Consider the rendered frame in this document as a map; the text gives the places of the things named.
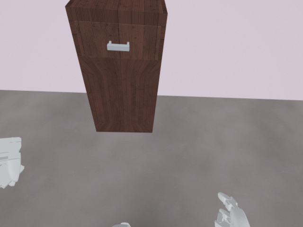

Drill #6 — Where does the handle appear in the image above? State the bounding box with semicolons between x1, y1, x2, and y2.
107;41;129;51

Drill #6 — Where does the cabinet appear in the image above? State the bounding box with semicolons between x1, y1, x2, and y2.
65;0;168;133

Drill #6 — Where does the left robot hand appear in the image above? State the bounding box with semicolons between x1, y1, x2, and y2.
0;137;24;189

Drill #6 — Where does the right robot hand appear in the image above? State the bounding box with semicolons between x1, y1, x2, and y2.
215;192;250;227

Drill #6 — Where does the drawer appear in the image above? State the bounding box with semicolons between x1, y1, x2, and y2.
74;20;161;60

